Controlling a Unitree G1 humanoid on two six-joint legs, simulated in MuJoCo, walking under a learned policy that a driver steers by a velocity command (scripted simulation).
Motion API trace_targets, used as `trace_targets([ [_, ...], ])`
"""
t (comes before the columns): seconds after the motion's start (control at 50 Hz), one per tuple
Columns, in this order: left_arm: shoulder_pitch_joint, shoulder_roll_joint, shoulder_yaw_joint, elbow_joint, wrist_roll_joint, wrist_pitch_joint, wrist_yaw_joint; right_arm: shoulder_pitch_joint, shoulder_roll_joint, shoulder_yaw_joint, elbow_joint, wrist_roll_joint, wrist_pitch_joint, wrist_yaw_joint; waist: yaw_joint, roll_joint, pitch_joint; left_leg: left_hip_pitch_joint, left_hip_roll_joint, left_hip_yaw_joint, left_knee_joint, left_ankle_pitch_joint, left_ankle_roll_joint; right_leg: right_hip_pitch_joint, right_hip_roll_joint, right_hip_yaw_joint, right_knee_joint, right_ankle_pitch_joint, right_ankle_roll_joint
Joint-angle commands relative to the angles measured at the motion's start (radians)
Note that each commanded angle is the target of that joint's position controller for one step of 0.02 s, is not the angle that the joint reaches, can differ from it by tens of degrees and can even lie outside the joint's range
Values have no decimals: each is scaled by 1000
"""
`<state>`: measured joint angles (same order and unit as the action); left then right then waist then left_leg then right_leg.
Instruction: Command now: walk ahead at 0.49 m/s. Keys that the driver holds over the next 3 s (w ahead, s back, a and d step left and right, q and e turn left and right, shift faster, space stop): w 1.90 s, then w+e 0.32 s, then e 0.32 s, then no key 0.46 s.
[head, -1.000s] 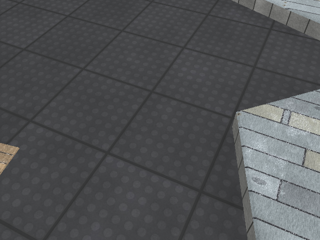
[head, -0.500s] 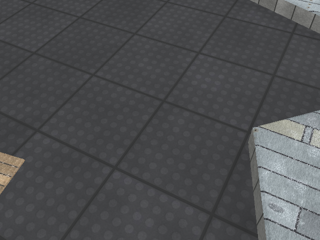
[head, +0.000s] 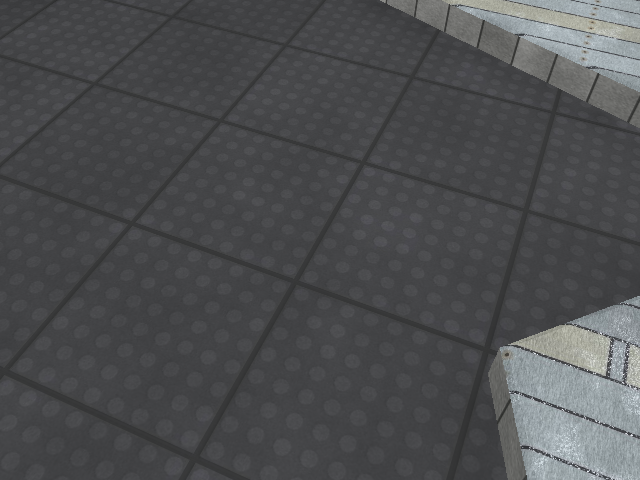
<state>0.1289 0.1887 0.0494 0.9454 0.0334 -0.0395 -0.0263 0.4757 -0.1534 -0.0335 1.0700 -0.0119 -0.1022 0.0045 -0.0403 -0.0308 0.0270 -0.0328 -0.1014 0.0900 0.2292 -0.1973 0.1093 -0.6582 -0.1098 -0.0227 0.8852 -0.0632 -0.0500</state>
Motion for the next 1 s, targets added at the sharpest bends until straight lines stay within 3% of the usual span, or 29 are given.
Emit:
trace_targets([
  [0.02, -115, 17, -7, -74, -8, -9, -5, 58, -98, -7, -29, 3, -15, -6, -1, 77, 96, -50, 270, -163, -120, 302, 83, -16, 26, -42, -149, 87, 10],
  [0.1, -209, 24, -10, -103, -13, -18, -7, 121, -113, -7, -4, -7, -11, -17, -30, 88, 98, 85, 291, -151, -74, 428, 88, -4, 61, -69, -269, 67, -9],
  [0.16, -193, 39, -3, -110, -14, -30, 0, 108, -127, -10, 7, -15, -8, -25, 0, 98, 85, 158, 316, -136, 17, 643, 83, 71, 95, -81, -330, -35, -50],
  [0.2, -28, 68, 15, -59, -13, -41, 14, 83, -149, -16, 11, -15, -6, -27, 70, 109, -1, 159, 302, -110, 213, 895, 61, 286, 160, -108, -378, -95, -87],
  [0.22, 144, 95, 30, -4, -4, -51, 24, 61, -152, -15, 7, -9, -4, -25, 145, 89, -88, 77, 271, -77, 400, 849, 42, 507, 154, -94, -427, -46, -117],
  [0.24, 330, 176, 55, 31, 23, -58, 36, 47, -126, -6, -27, 2, -7, -22, 209, 21, -210, -139, 231, -50, 687, 528, 25, 776, -52, 131, -434, -148, -176],
  [0.26, 379, 254, 75, 39, 27, -51, 30, 171, -26, 9, -34, 41, -4, -9, 154, -205, -327, -511, 33, -5, 1086, -264, -18, 1029, -340, 640, -539, -211, -338],
  [0.28, 302, 199, 65, 34, -11, -38, 20, 93, -130, -19, -31, 11, -1, -14, 140, -41, -262, -608, 68, -137, 1159, -268, 2, 948, -289, 670, -603, -262, -307],
  [0.3, 191, 150, 49, 17, -22, -40, 17, -13, -129, -23, -70, 5, -6, -11, 105, -20, -119, -638, 118, -143, 1117, -164, 7, 803, -251, 496, -628, -218, -267],
  [0.32, 144, 97, 35, 14, -16, -50, 13, -64, -117, -23, -81, 1, -10, -10, 80, 30, -49, -603, 149, -143, 1060, -101, 4, 686, -208, 391, -655, -62, -234],
  [0.34, 128, 58, 23, 24, -16, -55, 17, -85, -102, -27, -81, -13, 3, -5, 46, 49, -18, -555, 173, -138, 1007, -74, 0, 603, -145, 300, -683, -29, -185],
  [0.36, 141, 45, 17, 41, -17, -59, 25, -42, -75, -23, -78, -23, 18, 2, 18, -7, -22, -506, 181, -133, 970, -73, -14, 553, -139, 257, -697, 18, -185],
  [0.38, 171, 38, 12, 56, -18, -67, 29, -40, -63, -22, -73, -28, 31, 6, 11, -6, -15, -488, 182, -128, 949, -76, -25, 533, -126, 233, -705, 73, -184],
  [0.42, 217, 60, 13, 78, -22, -78, 33, -75, -51, -22, -87, -31, 48, 13, -3, -1, 9, -509, 188, -108, 895, -60, -44, 508, -103, 173, -724, 115, -180],
  [0.46, 254, 85, 13, 89, -22, -80, 35, -176, -62, -22, -125, -32, 57, 19, 7, -8, 44, -574, 206, -86, 814, 10, -62, 504, -91, 140, -753, 119, -177],
  [0.54, 320, 86, 5, 99, -22, -75, 30, -358, -66, -13, -186, -15, 58, 25, 47, -22, 73, -601, 204, -48, 589, 147, -81, 532, -64, 88, -771, 165, -156],
  [0.66, 419, 101, 3, 132, -15, -71, 38, -521, -81, -8, -242, -8, 49, 25, 95, -37, 95, -595, 166, -20, 402, 170, -51, 691, -104, 71, -731, 248, -154],
  [0.72, 395, 118, 9, 137, -8, -67, 46, -500, -96, -17, -249, -10, 38, 20, 66, -40, 83, -511, 132, -6, 336, 64, -9, 750, -125, 53, -641, 432, -139],
  [0.74, 379, 127, 12, 137, -9, -65, 48, -435, -105, -25, -229, -12, 32, 14, 35, -46, 49, -410, 101, 8, 313, 29, 9, 746, -120, 37, -558, 568, -127],
  [0.76, 361, 132, 13, 137, -12, -61, 47, -297, -116, -36, -182, -16, 24, 8, -27, -27, -16, -246, 66, 27, 253, 49, 30, 721, -91, 9, -401, 644, -111],
  [0.78, 354, 118, 8, 127, -17, -61, 45, -118, -159, -56, -124, -31, 13, -2, -90, 4, -118, 0, 112, -28, 238, 51, 64, 591, -47, -21, -187, 519, -91],
  [0.8, 411, 39, -12, 90, -47, -61, 36, 42, -272, -84, -105, -59, 6, -11, -105, 174, -273, 323, 414, -415, 211, -42, 163, 277, 57, -83, 190, 79, -48],
  [0.82, 442, 59, 0, 97, -48, -62, 30, 32, -282, -89, -102, -30, 21, -1, -84, 243, -335, 369, 537, -777, 46, -96, 243, 78, 185, -2, 415, -469, -42],
  [0.84, 339, 108, 16, 77, -29, -56, 30, -92, -238, -77, -117, -7, 29, 2, -39, 118, -174, 232, 480, -634, 31, -171, 201, 0, 104, 71, 452, -379, -54],
  [0.86, 264, 98, 16, 53, -24, -61, 23, -181, -176, -59, -133, -2, 24, 7, -14, 75, -73, 83, 443, -515, -6, -135, 169, 7, 68, 70, 402, -285, -55],
  [0.88, 244, 75, 16, 52, -21, -58, 21, -213, -134, -46, -129, -5, 16, 8, 19, 57, -13, -25, 397, -422, -40, -60, 129, 50, 37, 67, 339, -234, -53],
  [0.92, 274, 37, 11, 63, 5, -30, 12, -199, -85, -29, -104, -1, 3, 0, 65, 87, 11, -136, 334, -303, -73, 52, 85, 142, 13, 59, 266, -198, -36],
  [0.96, 262, 30, 12, 55, 8, -12, 5, -144, -104, -29, -80, 0, -12, -3, 78, 80, 14, -141, 314, -251, -84, 163, 92, 133, 15, 39, 236, -172, -20],
  [1.0, 183, 42, 14, 26, 6, -1, 1, -102, -130, -32, -68, 0, -16, -4, 73, 79, 37, -126, 306, -216, -105, 204, 94, 65, 2, 23, 177, -113, -3],
])
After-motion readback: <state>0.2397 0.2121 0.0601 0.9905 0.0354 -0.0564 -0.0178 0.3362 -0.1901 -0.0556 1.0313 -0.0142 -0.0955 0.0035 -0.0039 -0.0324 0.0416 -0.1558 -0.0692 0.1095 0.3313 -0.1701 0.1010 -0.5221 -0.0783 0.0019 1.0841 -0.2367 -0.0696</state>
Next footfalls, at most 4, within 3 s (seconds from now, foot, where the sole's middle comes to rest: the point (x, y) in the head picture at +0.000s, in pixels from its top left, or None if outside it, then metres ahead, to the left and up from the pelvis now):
0.22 right None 0.31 -0.10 -0.78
0.78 left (278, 436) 0.60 0.08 -0.78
1.36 right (346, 314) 0.90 -0.08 -0.78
1.92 left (272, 227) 1.20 0.10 -0.78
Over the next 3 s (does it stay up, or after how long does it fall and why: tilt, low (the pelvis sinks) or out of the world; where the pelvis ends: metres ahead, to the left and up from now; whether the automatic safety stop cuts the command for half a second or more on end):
stays up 1.36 0.01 -0.01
